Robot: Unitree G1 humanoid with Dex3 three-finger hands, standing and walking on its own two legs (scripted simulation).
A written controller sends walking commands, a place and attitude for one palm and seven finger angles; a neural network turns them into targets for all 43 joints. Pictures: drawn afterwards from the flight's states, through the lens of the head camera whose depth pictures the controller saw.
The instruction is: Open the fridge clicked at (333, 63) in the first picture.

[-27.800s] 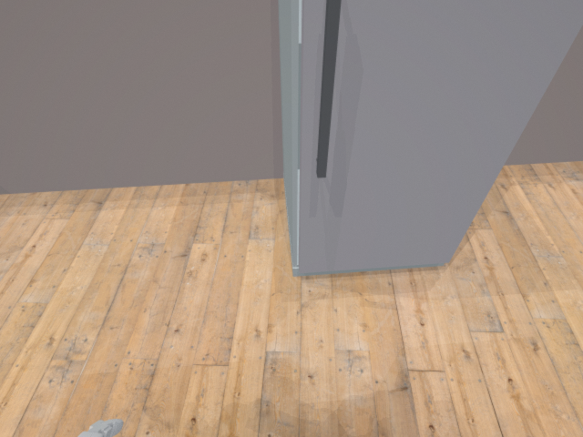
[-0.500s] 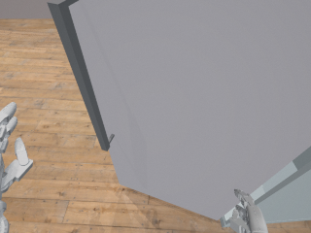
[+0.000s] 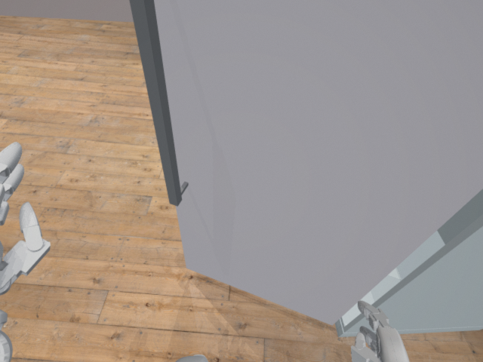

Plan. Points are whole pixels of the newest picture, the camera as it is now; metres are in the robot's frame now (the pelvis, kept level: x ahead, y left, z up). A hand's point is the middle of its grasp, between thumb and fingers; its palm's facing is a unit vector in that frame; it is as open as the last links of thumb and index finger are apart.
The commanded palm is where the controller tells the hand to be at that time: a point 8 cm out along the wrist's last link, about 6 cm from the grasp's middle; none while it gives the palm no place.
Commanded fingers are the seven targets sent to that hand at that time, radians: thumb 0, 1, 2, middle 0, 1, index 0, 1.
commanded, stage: step back with the hand held close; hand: left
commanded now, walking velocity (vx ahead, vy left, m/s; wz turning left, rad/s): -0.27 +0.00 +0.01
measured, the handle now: (168, 116) +0.51 +0.18 +0.13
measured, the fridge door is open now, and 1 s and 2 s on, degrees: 67 67 67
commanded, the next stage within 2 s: stop stepping back and stand still in 0.34 s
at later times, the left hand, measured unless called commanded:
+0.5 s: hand out of the picture +0.11 +0.26 +0.19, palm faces +0.33 -0.86 -0.39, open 7.4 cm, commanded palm +0.06 +0.31 +0.19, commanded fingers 0.00 0.90 0.90 -0.20 -0.30 -0.20 -0.30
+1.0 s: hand out of the picture +0.03 +0.33 +0.17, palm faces +0.50 -0.83 -0.26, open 7.4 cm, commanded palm -0.03 +0.36 +0.19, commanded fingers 0.00 0.90 0.90 -0.20 -0.30 -0.20 -0.30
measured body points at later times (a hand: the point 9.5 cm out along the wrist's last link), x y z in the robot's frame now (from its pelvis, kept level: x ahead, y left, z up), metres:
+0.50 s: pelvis -0.10 +0.02 +0.01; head -0.09 +0.06 +0.45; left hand +0.09 +0.30 +0.21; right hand +0.06 -0.22 -0.06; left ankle -0.04 +0.09 -0.70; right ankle -0.17 -0.14 -0.72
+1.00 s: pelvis -0.18 +0.06 +0.00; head -0.23 +0.10 +0.45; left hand +0.00 +0.37 +0.18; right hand -0.04 -0.20 -0.06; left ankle -0.14 +0.17 -0.73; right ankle -0.15 -0.07 -0.72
